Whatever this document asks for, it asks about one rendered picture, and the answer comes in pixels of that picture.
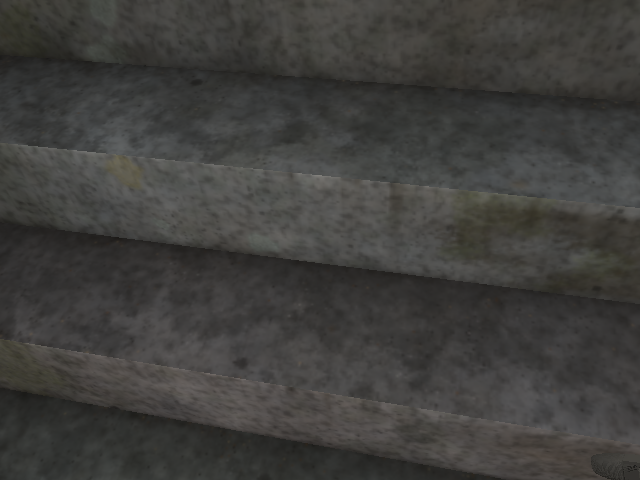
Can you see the robot right hand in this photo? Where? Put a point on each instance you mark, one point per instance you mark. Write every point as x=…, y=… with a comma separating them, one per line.
x=616, y=466

